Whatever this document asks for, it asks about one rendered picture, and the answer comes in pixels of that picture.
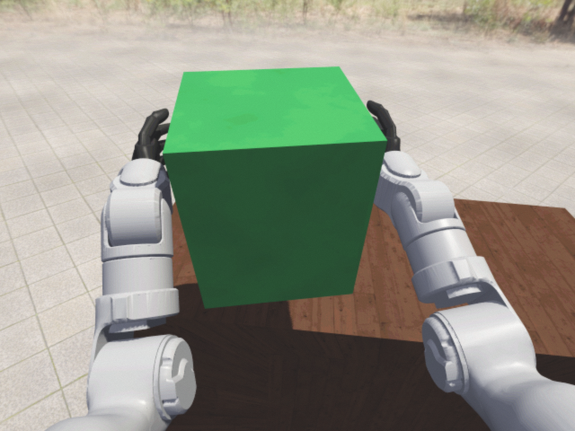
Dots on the robot right upper arm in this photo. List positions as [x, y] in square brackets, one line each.
[481, 352]

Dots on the carton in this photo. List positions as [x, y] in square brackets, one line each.
[274, 174]

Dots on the left robot hand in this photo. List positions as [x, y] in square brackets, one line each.
[148, 145]

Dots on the pedestal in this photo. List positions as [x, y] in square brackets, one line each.
[356, 362]

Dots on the right robot hand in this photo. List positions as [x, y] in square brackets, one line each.
[386, 125]

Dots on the robot right forearm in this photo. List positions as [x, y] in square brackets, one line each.
[446, 269]

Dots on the robot left upper arm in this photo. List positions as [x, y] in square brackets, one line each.
[139, 384]

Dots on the robot left forearm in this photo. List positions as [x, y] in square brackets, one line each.
[137, 247]

